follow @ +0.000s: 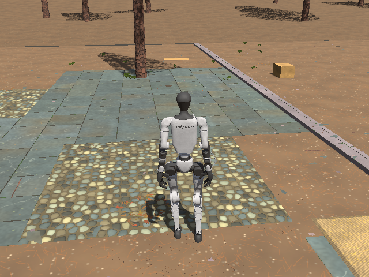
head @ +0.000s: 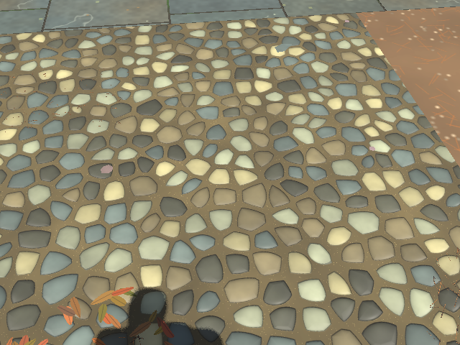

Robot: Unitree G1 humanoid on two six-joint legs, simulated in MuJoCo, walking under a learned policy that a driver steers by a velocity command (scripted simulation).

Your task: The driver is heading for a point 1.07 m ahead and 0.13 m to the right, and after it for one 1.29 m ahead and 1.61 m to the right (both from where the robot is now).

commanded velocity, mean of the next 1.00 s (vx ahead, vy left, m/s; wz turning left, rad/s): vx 0.32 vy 0.00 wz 0.00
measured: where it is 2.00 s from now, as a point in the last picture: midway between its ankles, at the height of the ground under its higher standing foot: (250, 256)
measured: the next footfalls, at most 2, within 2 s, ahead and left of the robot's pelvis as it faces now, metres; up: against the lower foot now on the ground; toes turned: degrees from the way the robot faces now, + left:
right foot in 0.50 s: +0.09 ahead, -0.14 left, +0.00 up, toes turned -5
left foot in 1.00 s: +0.44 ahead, +0.01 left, +0.00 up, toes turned +5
